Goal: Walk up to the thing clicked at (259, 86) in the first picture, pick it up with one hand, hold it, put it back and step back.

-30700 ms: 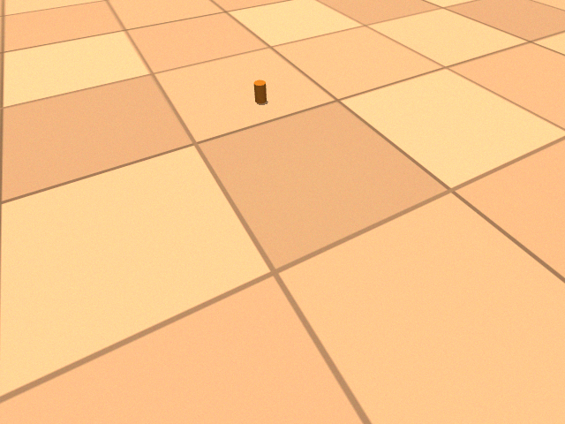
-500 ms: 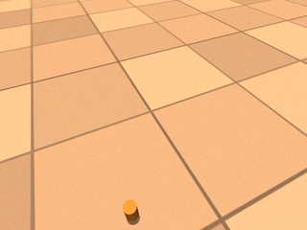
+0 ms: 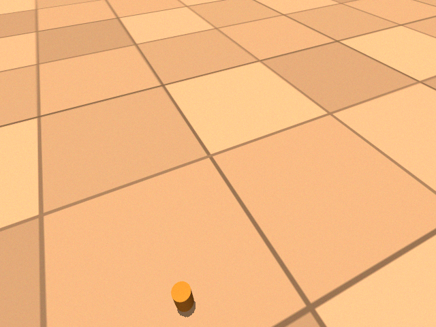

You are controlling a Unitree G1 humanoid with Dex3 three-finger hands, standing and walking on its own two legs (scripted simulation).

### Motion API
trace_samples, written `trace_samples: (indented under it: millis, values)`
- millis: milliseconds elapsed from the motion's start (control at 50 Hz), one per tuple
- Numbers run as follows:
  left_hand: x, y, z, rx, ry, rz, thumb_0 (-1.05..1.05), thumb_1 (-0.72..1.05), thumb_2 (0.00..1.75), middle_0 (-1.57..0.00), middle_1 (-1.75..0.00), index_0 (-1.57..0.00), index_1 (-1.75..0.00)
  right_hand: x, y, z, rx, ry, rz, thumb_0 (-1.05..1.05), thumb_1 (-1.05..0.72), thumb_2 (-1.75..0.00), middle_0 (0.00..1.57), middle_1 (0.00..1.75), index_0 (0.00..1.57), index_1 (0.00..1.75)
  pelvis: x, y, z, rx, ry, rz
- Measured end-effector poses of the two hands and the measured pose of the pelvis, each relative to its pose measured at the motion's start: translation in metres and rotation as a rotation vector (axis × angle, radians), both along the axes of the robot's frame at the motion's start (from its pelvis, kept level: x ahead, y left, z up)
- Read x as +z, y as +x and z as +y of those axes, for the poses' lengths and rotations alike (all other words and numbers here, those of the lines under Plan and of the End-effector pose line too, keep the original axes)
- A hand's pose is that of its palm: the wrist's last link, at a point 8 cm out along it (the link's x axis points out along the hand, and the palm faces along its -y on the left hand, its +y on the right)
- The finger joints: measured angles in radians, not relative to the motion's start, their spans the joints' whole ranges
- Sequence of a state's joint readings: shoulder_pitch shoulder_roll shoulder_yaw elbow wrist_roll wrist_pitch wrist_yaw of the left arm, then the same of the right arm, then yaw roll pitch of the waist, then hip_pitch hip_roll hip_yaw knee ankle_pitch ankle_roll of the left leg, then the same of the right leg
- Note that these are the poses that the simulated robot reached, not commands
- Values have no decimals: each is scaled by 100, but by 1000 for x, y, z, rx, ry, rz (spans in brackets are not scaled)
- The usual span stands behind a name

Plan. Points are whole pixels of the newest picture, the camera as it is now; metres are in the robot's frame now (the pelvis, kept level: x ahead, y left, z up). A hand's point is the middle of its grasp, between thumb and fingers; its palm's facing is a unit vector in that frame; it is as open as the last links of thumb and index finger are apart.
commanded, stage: stand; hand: left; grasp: from the side
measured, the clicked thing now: (183, 296) +0.41 +0.20 -0.72
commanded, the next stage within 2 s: step back in 0.98 s
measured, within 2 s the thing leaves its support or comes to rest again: neither
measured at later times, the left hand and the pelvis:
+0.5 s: hand out of the picture +0.08 +0.25 -0.16, palm faces -0.03 -0.94 -0.34, open 7.4 cm; pelvis +0.02 +0.00 +0.00, yaw +0 degrees
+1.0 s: hand out of the picture +0.09 +0.25 -0.16, palm faces -0.03 -0.94 -0.34, open 7.4 cm; pelvis +0.02 +0.00 +0.00, yaw +0 degrees
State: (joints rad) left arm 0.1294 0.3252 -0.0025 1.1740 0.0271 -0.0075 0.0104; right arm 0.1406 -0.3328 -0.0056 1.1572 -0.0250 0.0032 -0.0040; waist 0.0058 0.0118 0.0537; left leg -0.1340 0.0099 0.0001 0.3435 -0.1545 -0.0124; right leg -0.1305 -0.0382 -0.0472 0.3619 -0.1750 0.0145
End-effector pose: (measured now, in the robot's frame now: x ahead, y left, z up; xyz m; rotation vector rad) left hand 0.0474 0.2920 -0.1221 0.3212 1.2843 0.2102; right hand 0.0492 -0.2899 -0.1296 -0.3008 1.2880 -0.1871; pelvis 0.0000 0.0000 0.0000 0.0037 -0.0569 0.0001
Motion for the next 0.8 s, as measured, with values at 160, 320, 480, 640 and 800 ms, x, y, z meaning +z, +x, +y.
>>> trace_samples:
  millis: [160,320,480,640,800]
  values:
    - [1,11,-3,-11,-4,-15,0,90,90,-21,-30,-20,-30,1,5,-1,-3,4,-6,0,-90,-90,20,30,20,30,1,3,-2,-3,-1,3]
    - [2,22,-3,-15,-6,-21,0,90,90,-21,-30,-20,-30,2,12,-2,-2,2,-9,0,-90,-90,20,30,20,30,1,9,-2,-5,-2,12]
    - [2,32,-3,-17,-7,-31,0,90,90,-21,-30,-20,-30,5,22,-3,-1,-5,-24,0,-90,-90,20,30,20,30,2,15,-2,-7,-2,11]
    - [3,39,-1,-19,-9,-42,0,90,90,-21,-30,-20,-30,8,30,-4,2,-14,-41,0,-90,-90,20,30,20,30,2,18,0,-9,-2,12]
    - [4,39,1,-18,-8,-40,0,90,90,-21,-30,-20,-30,8,33,-4,3,-13,-44,0,-90,-90,20,30,20,30,2,19,0,-9,-1,14]
